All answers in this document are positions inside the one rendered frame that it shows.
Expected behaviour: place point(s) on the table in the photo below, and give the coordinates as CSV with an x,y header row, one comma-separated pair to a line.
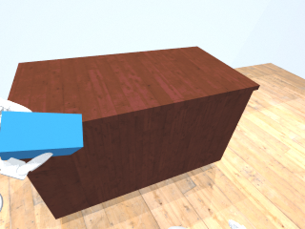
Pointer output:
x,y
146,117

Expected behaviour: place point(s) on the robot right hand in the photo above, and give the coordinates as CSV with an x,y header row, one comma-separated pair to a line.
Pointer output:
x,y
234,225

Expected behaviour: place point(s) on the sponge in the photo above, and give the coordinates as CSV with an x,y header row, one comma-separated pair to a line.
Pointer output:
x,y
31,134

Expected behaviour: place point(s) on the robot left hand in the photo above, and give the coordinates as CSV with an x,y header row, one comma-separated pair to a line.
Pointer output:
x,y
14,167

